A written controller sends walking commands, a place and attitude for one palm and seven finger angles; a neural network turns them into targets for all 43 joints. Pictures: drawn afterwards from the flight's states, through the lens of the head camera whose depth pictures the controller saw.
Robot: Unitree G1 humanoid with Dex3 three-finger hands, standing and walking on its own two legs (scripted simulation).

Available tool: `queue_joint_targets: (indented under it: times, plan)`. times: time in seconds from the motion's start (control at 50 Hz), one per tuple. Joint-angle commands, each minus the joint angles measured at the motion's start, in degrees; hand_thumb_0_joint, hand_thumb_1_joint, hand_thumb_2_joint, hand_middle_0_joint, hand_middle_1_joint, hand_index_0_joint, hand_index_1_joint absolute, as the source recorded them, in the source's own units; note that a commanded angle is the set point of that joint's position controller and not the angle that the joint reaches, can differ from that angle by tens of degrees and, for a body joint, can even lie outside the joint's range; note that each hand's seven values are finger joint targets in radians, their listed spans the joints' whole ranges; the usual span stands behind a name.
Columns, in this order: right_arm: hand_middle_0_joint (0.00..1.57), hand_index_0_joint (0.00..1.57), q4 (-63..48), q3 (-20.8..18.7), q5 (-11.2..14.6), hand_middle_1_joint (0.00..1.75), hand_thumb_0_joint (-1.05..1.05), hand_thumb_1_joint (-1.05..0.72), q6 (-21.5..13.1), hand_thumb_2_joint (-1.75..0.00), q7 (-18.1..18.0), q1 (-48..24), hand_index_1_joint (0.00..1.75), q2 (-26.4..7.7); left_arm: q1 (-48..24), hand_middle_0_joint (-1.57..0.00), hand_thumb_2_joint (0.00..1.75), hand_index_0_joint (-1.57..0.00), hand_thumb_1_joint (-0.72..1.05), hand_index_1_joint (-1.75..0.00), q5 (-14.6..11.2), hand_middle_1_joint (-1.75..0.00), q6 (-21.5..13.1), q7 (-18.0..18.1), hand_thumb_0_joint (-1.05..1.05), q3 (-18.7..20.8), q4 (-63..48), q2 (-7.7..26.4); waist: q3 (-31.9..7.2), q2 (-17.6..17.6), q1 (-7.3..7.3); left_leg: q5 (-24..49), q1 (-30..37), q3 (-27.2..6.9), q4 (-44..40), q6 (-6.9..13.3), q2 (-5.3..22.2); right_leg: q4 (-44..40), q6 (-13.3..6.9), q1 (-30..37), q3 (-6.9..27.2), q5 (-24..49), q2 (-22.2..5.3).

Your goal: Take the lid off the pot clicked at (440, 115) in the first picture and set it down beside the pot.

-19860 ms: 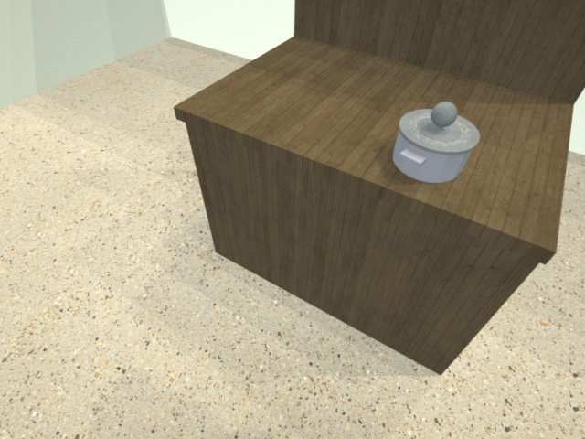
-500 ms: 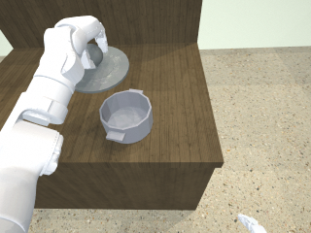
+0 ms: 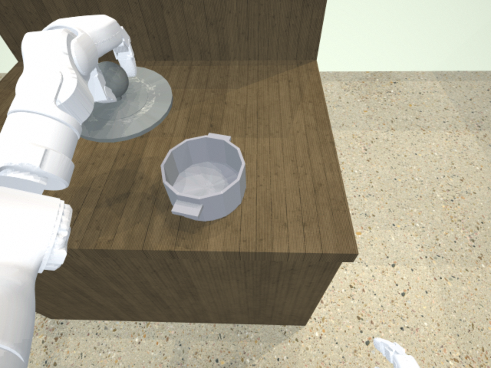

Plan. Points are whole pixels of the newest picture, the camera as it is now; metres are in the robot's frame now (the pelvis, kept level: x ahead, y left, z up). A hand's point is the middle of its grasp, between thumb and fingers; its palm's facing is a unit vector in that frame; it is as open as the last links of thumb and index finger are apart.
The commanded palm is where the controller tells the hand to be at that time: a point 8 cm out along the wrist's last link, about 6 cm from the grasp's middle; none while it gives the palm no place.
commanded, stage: move the lid sideways beside the pot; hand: left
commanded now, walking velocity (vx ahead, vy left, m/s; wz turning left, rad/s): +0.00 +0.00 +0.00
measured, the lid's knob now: (109, 80) +0.50 +0.21 +0.21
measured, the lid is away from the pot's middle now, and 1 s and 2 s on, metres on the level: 0.13 0.24 0.23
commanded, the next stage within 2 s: lower the lid onto the table in 1.06 s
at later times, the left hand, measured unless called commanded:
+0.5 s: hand (46, 87) +0.46 +0.28 +0.23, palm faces -0.24 -0.05 -0.97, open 8.5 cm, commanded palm +0.45 +0.27 +0.31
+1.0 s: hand (18, 84) +0.46 +0.33 +0.23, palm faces -0.25 -0.06 -0.97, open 8.5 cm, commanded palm +0.45 +0.31 +0.31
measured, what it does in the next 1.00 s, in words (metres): stands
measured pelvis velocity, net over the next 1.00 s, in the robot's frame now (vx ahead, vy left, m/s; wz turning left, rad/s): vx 0.00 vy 0.02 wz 0.00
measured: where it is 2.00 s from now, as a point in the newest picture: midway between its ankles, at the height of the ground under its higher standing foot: outside the picture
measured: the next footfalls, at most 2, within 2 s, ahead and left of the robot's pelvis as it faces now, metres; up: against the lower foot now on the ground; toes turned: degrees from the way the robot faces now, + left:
none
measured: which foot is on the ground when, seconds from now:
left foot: down 0.00-1.00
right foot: down 0.00-1.00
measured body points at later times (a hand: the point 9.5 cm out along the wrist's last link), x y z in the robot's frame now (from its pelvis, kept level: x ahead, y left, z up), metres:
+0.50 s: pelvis -0.01 +0.01 +0.00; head +0.04 +0.00 +0.45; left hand +0.47 +0.28 +0.28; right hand +0.11 -0.26 -0.12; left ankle +0.02 +0.07 -0.74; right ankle -0.04 -0.13 -0.74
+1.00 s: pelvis +0.00 +0.02 +0.00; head +0.06 +0.01 +0.44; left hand +0.47 +0.33 +0.29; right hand +0.08 -0.25 -0.13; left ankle +0.02 +0.07 -0.74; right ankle -0.04 -0.13 -0.74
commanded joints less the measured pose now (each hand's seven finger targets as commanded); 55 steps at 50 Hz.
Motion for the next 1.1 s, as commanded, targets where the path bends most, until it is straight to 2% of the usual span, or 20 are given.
queue_joint_targets:
  times: [0.0, 0.02, 0.04, 0.12, 0.14, 0.2, 0.24, 0.32, 0.36, 0.42, 0.52, 0.56, 0.7, 0.84, 0.9, 0.94, 0.98, 1.02, 1.04, 1.08]
  plan:
    - [0.2, 0.2, -6.96, -3.01, 0.26, 0.3, 0.0, -0.9, -2.08, -0.9, -0.37, -2.24, 0.3, -7.78, -33.27, -0.84, 1.11, -0.83, 0.5, -0.99, 1.79, -1.0, -0.58, 3.04, 0.0, 7.3, -9.86, 16.52, -25.63, -1.6, -0.48, 21.13, 22.21, -5.21, 1.97, 0.39, 1.23, -1.46, -3.07, -1.73, 0.88, 17.0, 2.56]
    - [0.2, 0.2, -6.85, -3.16, 0.49, 0.3, 0.0, -0.9, -1.87, -0.9, -0.3, -1.71, 0.3, -8.5, -32.28, -0.84, 1.11, -0.83, 0.5, -0.99, 0.79, -1.0, -0.87, 3.07, 0.0, 6.46, -9.82, 15.93, -24.86, -0.47, -0.71, 22.44, 21.96, -5.6, 1.79, 0.14, 1.38, -1.69, -3.34, -1.95, 0.71, 17.12, 2.29]
    - [0.2, 0.2, -7.17, -3.13, 0.31, 0.3, 0.0, -0.9, -1.87, -0.9, -0.17, -2.07, 0.3, -8.14, -34.54, -0.84, 1.11, -0.83, 0.5, -0.99, 1.27, -1.0, -1.31, 3.19, 0.0, 8.65, -13.03, 18.77, -27.06, -0.14, -0.06, 22.26, 22.63, -5.62, 1.54, 0.07, 1.42, -1.37, -3.16, -0.83, 0.98, 17.14, 2.46]
    - [0.2, 0.2, -7.36, -3.4, 0.53, 0.3, 0.0, -0.9, -1.62, -0.9, -0.52, -1.62, 0.3, -8.7, -32.51, -0.84, 1.11, -0.83, 0.5, -0.99, 0.85, -1.0, -2.08, 3.03, 0.0, 7.45, -11.15, 17.95, -25.94, 0.45, -0.62, 22.28, 22.46, -5.37, 1.99, 0.35, 1.43, -1.85, -3.34, -2.01, 0.85, 16.73, 2.25]
    - [0.2, 0.2, -7.37, -3.39, 0.23, 0.3, 0.0, -0.9, -1.66, -0.9, -0.45, -1.27, 0.3, -8.46, -34.49, -0.84, 1.11, -0.83, 0.5, -0.99, 1.64, -1.0, -2.54, 3.32, 0.0, 10.88, -14.2, 22.5, -29.35, 0.17, 0.09, 23.29, 23.47, -5.53, 1.95, 0.31, 1.53, -1.39, -3.12, 0.07, 1.15, 17.78, 2.49]
    - [0.2, 0.2, -7.08, -3.27, 0.55, 0.3, 0.0, -0.9, -1.42, -0.9, -0.82, -1.04, 0.3, -8.43, -32.54, -0.84, 1.11, -0.83, 0.5, -0.99, 1.81, -1.0, -3.06, 2.79, 0.0, 9.83, -9.23, 21.57, -25.72, -0.14, -0.37, 21.41, 21.77, -5.05, 1.98, 0.48, 1.57, -1.66, -3.12, -1.74, 0.7, 16.48, 2.58]
    - [0.2, 0.2, -7.71, -3.5, 0.41, 0.3, 0.0, -0.9, -1.3, -0.9, -0.59, -1.17, 0.3, -8.71, -32.35, -0.84, 1.11, -0.83, 0.5, -0.99, 1.67, -1.0, -3.85, 2.97, 0.0, 12.2, -13.01, 24.9, -28.75, 0.82, 0.27, 23.3, 22.62, -5.21, 2.18, 0.39, 1.64, -1.54, -3.12, 0.04, 1.21, 17.61, 2.41]
    - [0.2, 0.2, -7.76, -3.62, 0.85, 0.3, 0.0, -0.9, -0.85, -0.9, -0.64, -0.97, 0.3, -9.03, -30.3, -0.84, 1.11, -0.83, 0.5, -0.99, 0.66, -1.0, -4.45, 2.48, 0.0, 9.15, -11.8, 21.42, -25.7, 3.53, -0.7, 25.94, 23.45, -5.52, 2.65, 0.26, 1.94, -2.2, -3.32, -3.28, 0.59, 16.58, 2.46]
    - [0.2, 0.2, -7.76, -3.53, 0.74, 0.3, 0.0, -0.9, -0.54, -0.9, -0.68, -1.13, 0.3, -8.92, -31.85, -0.84, 1.11, -0.83, 0.5, -0.99, 1.36, -1.0, -4.95, 2.43, 0.0, 12.58, -14.31, 26.01, -27.67, 2.46, -0.21, 24.45, 24.19, -5.65, 2.36, 0.35, 2.03, -2.03, -3.14, -2.51, 0.62, 15.63, 2.78]
    - [0.2, 0.2, -6.75, -3.58, 1.33, 0.3, 0.0, -0.9, -0.26, -0.9, -0.94, -0.2, 0.3, -9.23, -28.7, -0.84, 1.11, -0.83, 0.5, -0.99, 0.14, -1.0, -4.95, 1.95, 0.0, 8.4, -8.32, 21.08, -22.59, 1.75, -1.14, 21.06, 22.21, -5.62, 1.89, 0.13, 2.26, -2.93, -3.16, -5.66, -0.21, 12.17, 2.75]
    - [0.2, 0.2, -5.47, -3.41, 1.13, 0.3, 0.0, -0.9, -0.89, -0.9, -1.58, 0.97, 0.3, -9.65, -32.9, -0.84, 1.11, -0.83, 0.5, -0.99, 0.32, -1.0, -6.26, 2.41, 0.0, 8.6, -7.95, 22.83, -23.84, 3.27, -1.43, 17.61, 23.44, -6.04, 1.64, 0.15, 2.07, -3.34, -3.33, -6.28, -0.35, 9.8, 2.94]
    - [0.2, 0.2, -5.67, -3.31, 0.79, 0.3, 0.0, -0.9, -1.23, -0.9, -1.89, 0.63, 0.3, -9.28, -36.47, -0.84, 1.11, -0.83, 0.5, -0.99, 1.23, -1.0, -7.37, 2.53, 0.0, 10.79, -10.57, 26.08, -27.49, 2.91, -0.79, 17.13, 24.47, -5.96, 1.41, 0.44, 1.96, -2.95, -3.23, -4.13, 0.02, 10.48, 3.03]
    - [0.2, 0.2, -4.53, -3.05, 1.1, 0.3, 0.0, -0.9, -1.19, -0.9, -2.17, 1.68, 0.3, -9.61, -33.71, -0.84, 1.11, -0.83, 0.5, -0.99, 1.33, -1.0, -8.65, 2.14, 0.0, 9.52, -3.31, 25.85, -22.53, 1.06, -0.99, 13.35, 20.33, -5.34, 0.7, 0.42, 2.15, -3.42, -3.13, -4.85, -0.45, 9.32, 3.02]
    - [0.2, 0.2, -5.34, -3.52, 0.65, 0.3, 0.0, -0.9, -1.14, -0.9, -2.07, 2.84, 0.3, -9.71, -35.3, -0.84, 1.11, -0.83, 0.5, -0.99, 1.95, -1.0, -10.72, 2.6, 0.0, 13.66, -9.61, 31.27, -28.58, 5.82, -0.42, 24.48, 25.79, -6.76, 2.21, -0.16, 2.79, -2.84, -3.28, -4.5, -0.34, 12.02, 3.35]
    - [0.2, 0.2, -4.78, -3.42, 0.92, 0.3, 0.0, -0.9, -0.84, -0.9, -2.04, 3.61, 0.3, -9.79, -30.21, -0.84, 1.11, -0.83, 0.5, -0.99, 1.86, -1.0, -10.1, 1.95, 0.0, 12.0, -2.11, 28.43, -23.81, 3.59, -0.74, 21.91, 22.87, -6.23, 2.17, 0.04, 2.7, -3.18, -3.13, -6.74, -0.85, 10.52, 3.53]
    - [0.2, 0.2, -5.13, -3.63, 0.78, 0.3, 0.0, -0.9, -0.51, -0.9, -1.81, 3.33, 0.3, -10.04, -32.63, -0.84, 1.11, -0.83, 0.5, -0.99, 1.95, -1.0, -10.44, 2.09, 0.0, 13.1, -6.69, 30.64, -26.91, 4.31, -0.31, 23.75, 23.96, -6.17, 2.23, -0.11, 2.79, -2.9, -3.13, -5.06, -0.42, 11.88, 3.38]
    - [0.2, 0.2, -5.32, -3.75, 0.98, 0.3, 0.0, -0.9, -0.42, -0.9, -1.68, 2.74, 0.3, -9.68, -34.53, -0.84, 1.11, -0.83, 0.5, -0.99, 1.88, -1.0, -10.06, 1.78, 0.0, 10.61, -9.32, 27.43, -26.78, 5.48, -0.83, 25.39, 25.52, -6.64, 2.63, -0.19, 2.95, -2.85, -3.07, -6.88, -0.79, 11.57, 3.52]
    - [0.2, 0.2, -5.59, -4.23, 0.76, 0.3, 0.0, -0.9, -0.65, -0.9, -1.54, 3.5, 0.3, -10.12, -32.17, -0.84, 1.11, -0.83, 0.5, -0.99, 1.29, -1.0, -9.93, 2.06, 0.0, 12.03, -10.51, 28.24, -27.97, 6.28, -0.9, 29.44, 27.37, -7.23, 3.57, -0.53, 3.04, -3.22, -3.26, -7.75, -0.57, 11.99, 3.51]
    - [0.2, 0.2, -5.36, -4.03, 0.44, 0.3, 0.0, -0.9, -0.63, -0.9, -1.55, 3.72, 0.3, -9.85, -31.92, -0.84, 1.11, -0.83, 0.5, -0.99, 1.82, -1.0, -9.98, 2.03, 0.0, 14.14, -10.79, 30.61, -29.13, 4.99, -0.42, 29.25, 27.0, -7.11, 3.53, -0.2, 2.93, -2.86, -3.05, -6.38, -0.42, 12.74, 3.83]
    - [0.2, 0.2, -5.74, -3.88, 0.71, 0.3, 0.0, -0.9, -0.27, -0.9, -1.42, 2.9, 0.3, -9.73, -30.65, -0.84, 1.11, -0.83, 0.5, -0.99, 1.41, -1.0, -9.62, 1.69, 0.0, 13.91, -9.83, 30.05, -28.28, 4.4, -0.35, 27.7, 25.77, -6.87, 3.2, -0.22, 2.71, -2.63, -3.0, -6.48, -0.63, 12.47, 3.61]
